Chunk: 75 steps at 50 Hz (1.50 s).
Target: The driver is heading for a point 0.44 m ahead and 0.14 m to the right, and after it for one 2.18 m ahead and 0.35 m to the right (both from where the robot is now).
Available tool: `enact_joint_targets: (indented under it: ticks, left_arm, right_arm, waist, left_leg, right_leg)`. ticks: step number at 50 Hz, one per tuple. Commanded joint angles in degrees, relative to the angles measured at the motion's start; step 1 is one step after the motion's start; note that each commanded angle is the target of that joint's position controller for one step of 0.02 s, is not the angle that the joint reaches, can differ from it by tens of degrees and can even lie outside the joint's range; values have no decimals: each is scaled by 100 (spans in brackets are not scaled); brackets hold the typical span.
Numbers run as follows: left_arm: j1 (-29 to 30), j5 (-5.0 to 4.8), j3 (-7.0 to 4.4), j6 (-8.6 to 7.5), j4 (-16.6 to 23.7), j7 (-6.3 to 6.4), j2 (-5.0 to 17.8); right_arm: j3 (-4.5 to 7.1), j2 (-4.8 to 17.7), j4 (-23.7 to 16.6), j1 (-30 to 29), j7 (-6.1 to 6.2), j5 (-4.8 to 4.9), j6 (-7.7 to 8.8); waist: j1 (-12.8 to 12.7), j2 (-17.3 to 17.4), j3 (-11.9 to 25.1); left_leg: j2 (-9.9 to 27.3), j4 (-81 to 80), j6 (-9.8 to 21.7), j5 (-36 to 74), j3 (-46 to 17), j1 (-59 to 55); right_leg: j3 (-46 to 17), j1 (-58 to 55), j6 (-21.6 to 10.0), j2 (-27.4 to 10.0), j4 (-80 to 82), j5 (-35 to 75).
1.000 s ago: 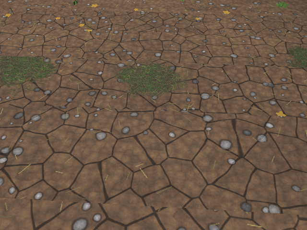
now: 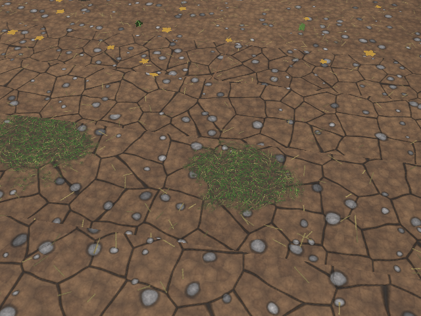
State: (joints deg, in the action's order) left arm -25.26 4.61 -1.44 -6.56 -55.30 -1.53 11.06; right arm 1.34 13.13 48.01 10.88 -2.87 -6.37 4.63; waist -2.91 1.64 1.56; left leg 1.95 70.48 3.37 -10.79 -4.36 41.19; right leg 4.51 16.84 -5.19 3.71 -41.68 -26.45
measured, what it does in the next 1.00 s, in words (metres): goes down, turning right: left foot 0.16 m lower, then right foot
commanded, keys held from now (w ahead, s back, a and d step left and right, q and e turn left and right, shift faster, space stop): w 0.20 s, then w+e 0.60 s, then w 0.20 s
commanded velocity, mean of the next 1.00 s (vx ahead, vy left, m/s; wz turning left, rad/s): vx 0.50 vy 0.00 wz -0.30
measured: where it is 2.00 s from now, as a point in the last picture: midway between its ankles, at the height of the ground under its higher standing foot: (279, 194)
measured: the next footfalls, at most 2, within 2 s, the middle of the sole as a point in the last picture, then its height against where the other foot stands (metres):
left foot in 0.26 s outside the picture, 0.16 m lower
right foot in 0.76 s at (276, 298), level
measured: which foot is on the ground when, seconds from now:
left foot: up 0.00-0.24, down 0.26-0.80, up 0.82-1.00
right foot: down 0.00-0.28, up 0.30-0.74, down 0.76-1.00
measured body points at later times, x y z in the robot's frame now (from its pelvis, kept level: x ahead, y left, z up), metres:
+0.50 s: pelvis +0.33 +0.05 -0.13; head +0.34 +0.04 +0.32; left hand +0.40 +0.27 -0.27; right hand +0.28 -0.19 -0.28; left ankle +0.30 +0.14 -0.87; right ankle +0.42 -0.10 -0.81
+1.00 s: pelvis +0.62 -0.09 -0.13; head +0.63 -0.09 +0.32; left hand +0.67 +0.16 -0.28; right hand +0.66 -0.35 -0.26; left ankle +0.72 +0.06 -0.81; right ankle +0.61 -0.16 -0.87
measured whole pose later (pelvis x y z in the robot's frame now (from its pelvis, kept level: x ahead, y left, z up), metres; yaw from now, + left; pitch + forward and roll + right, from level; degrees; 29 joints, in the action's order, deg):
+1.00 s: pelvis +0.62 -0.09 -0.13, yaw -21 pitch -1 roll -1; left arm -22.8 2.1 -3.1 -7.6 -58.6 -2.9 11.9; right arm 1.1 12.8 50.4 9.2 -0.9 -4.9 4.9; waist -3.8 1.6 -2.5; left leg 7.6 57.4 1.1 -18.7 -3.2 31.5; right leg -1.3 12.2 -6.1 7.8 -22.9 -9.7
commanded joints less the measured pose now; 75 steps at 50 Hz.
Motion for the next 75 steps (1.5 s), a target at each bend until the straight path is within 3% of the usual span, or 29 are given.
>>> enact_joint_targets:
  ticks: [1,4,7,12,14,15,16,18,19,21,23,27,36,39,40,41,43,47,51,53,56,60,66,68,69,70,71,73,75]
  left_arm:
    - [152,77,170,-177,318,231,-124]
    - [-566,11,163,-204,225,199,370]
    - [-840,-120,206,-241,98,-97,496]
    - [-1602,-206,220,73,-464,9,514]
    - [-1760,204,264,198,-694,-387,343]
    - [-2451,34,415,224,-862,-501,-349]
    - [-1316,-100,298,186,-329,-563,188]
    - [22,-248,120,3,270,-412,517]
    - [342,-126,104,-89,336,-203,461]
    - [361,-47,131,10,189,-145,54]
    - [409,6,197,172,272,-246,-279]
    - [982,-104,267,276,560,-336,-172]
    - [2656,-150,-128,195,1109,-249,644]
    - [834,-303,-429,7,629,-48,1172]
    - [-542,-243,-524,30,360,33,1399]
    - [-1586,-71,-476,57,-95,30,1404]
    - [-254,-158,-564,-188,-28,43,1409]
    - [716,-320,-185,-217,98,-139,337]
    - [526,-87,-223,-211,80,-209,636]
    - [-114,98,-121,-222,-132,-88,312]
    - [-1062,-17,-27,-200,-421,89,151]
    - [-1033,-6,174,-80,-405,-168,110]
    - [-1760,-206,143,60,-652,119,380]
    - [-1548,-225,104,183,-630,2,582]
    - [-1826,23,112,263,-807,-235,522]
    - [-2528,-12,260,221,-838,-450,-268]
    - [-1982,-78,216,215,-568,-576,90]
    - [-31,-273,5,87,332,-471,545]
    - [-27,-141,74,41,351,-207,211]
  right_arm:
    - [-207,-173,-158,280,-147,-111,87]
    - [-178,39,-462,-683,-158,141,81]
    - [-188,287,-818,-1155,-114,-21,-190]
    - [-145,468,-546,-1124,6,86,-159]
    - [164,919,204,1863,16,163,-19]
    - [246,1078,440,2866,-95,169,-19]
    - [264,1019,559,3145,-118,48,-130]
    - [362,1176,425,2051,-57,163,-200]
    - [31,206,110,1175,35,118,-55]
    - [-137,-266,105,872,122,107,85]
    - [-88,-80,275,1016,209,295,186]
    - [112,425,442,977,133,130,282]
    - [220,728,932,1909,198,192,137]
    - [183,607,820,1984,163,2,152]
    - [3,319,664,2000,-28,-131,225]
    - [53,477,550,1294,-299,118,200]
    - [102,533,139,-56,-135,341,260]
    - [-60,-91,231,615,233,116,52]
    - [-136,-170,72,242,125,59,-43]
    - [-143,-61,-27,-12,-34,-34,16]
    - [-116,204,-253,-849,36,68,103]
    - [-183,107,-407,-1022,-2,-5,-75]
    - [-210,265,-439,-1757,6,82,-142]
    - [28,690,152,-494,86,243,-51]
    - [200,968,749,1370,141,228,26]
    - [303,1166,914,3188,27,331,56]
    - [345,1260,1047,3573,-158,152,-44]
    - [344,1198,862,2336,-136,126,-109]
    - [48,376,425,1059,-99,93,-56]
  waist:
    - [197,-80,-381]
    - [-185,-293,-398]
    - [-153,-243,-1024]
    - [-357,12,-1118]
    - [825,415,152]
    - [911,1464,1977]
    - [1355,902,1826]
    - [1108,230,13]
    - [760,-389,-182]
    - [266,-288,-618]
    - [63,62,-453]
    - [99,-92,-495]
    - [401,230,-937]
    - [-177,38,472]
    - [-711,-791,1434]
    - [-1045,-670,1664]
    - [-729,-265,-269]
    - [301,-170,-250]
    - [222,-375,-357]
    - [-40,-220,-472]
    - [-566,-70,-343]
    - [-356,-315,-870]
    - [-852,-226,-1178]
    - [-177,134,-789]
    - [517,314,-174]
    - [867,1262,1987]
    - [1234,1276,2543]
    - [1070,122,332]
    - [230,-398,-429]
  left_leg:
    - [528,-1446,-107,3007,-133,206]
    - [96,-3334,-170,4499,747,-1560]
    - [301,-3631,-256,3345,456,-1466]
    - [433,-5838,-114,3379,489,-2013]
    - [779,-4317,678,4535,604,-6465]
    - [1976,-2908,1964,6371,-435,-8897]
    - [2124,-3201,1834,5465,-946,-8767]
    - [2250,-4950,1622,330,-1495,-6217]
    - [2190,-5460,1484,670,-1079,-4865]
    - [1797,-6244,1596,1512,-235,-2936]
    - [1699,-6458,1507,1917,165,-3034]
    - [1642,-6299,1230,3444,982,-3473]
    - [1601,-5603,667,4111,1800,-5278]
    - [1094,-2856,41,4972,2199,-2913]
    - [354,-1180,-468,1409,1875,-782]
    - [-376,404,-386,-2276,1040,70]
    - [283,219,-58,-1599,13,511]
    - [694,-646,-146,-1104,-20,-1363]
    - [321,-1733,-301,645,622,-2158]
    - [628,-1992,-240,2190,-238,-538]
    - [743,-3713,-308,3525,-323,747]
    - [493,-3362,-246,3689,237,-1101]
    - [646,-5434,-239,3277,285,-1266]
    - [449,-6063,-112,3712,837,-3161]
    - [564,-5428,133,4397,921,-5591]
    - [1570,-3044,1644,6830,70,-9194]
    - [2331,-2980,2303,6949,-997,-9702]
    - [2304,-4721,1750,1506,-1433,-7118]
    - [2221,-5490,1785,1112,-1029,-3825]
  right_leg:
    - [-1397,896,-907,-980,1079,1078]
    - [-845,2009,-586,-591,809,107]
    - [-1756,1519,-944,-1217,641,-542]
    - [-2035,-569,-681,-1000,-696,360]
    - [-1331,1529,-49,-553,-3102,1553]
    - [-861,2667,443,110,-5486,-1274]
    - [-845,3643,491,94,-6516,-1818]
    - [-838,4993,299,-456,-6324,-565]
    - [-1445,4093,131,-887,-4337,1187]
    - [-1172,2572,28,-1283,-2501,2049]
    - [-922,2173,35,-1289,-1381,1994]
    - [-837,1897,30,-1167,-36,2833]
    - [-130,1854,-85,-375,900,2054]
    - [-240,-2288,-770,59,-54,2992]
    - [-2333,-4661,-1582,-843,667,2256]
    - [-4095,-5211,-1838,-1695,1959,1786]
    - [-3302,-2775,-1230,-1558,2422,1569]
    - [-2503,-35,-1283,-1458,3039,2420]
    - [-1304,1322,-908,-727,2939,1977]
    - [-1847,131,-1047,-1063,2153,1828]
    - [-2083,-1237,-1071,-1098,1054,1338]
    - [-2285,1037,-1150,-991,881,314]
    - [-2637,-680,-670,-974,-237,652]
    - [-2086,-360,-355,-644,-1403,1778]
    - [-1492,720,131,-227,-2729,2183]
    - [-1116,2521,608,328,-5535,-60]
    - [-1056,3510,649,470,-7735,-2483]
    - [-855,5485,401,-149,-7408,-1042]
    - [-1083,3858,103,-1034,-5461,436]
Velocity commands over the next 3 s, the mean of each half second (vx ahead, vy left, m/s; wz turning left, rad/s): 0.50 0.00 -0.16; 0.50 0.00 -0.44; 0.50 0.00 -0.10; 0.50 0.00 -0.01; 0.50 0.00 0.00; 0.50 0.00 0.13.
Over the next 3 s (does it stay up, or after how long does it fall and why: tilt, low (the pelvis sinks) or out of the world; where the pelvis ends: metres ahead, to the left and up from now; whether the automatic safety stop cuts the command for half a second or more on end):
stays up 1.77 -0.47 -0.45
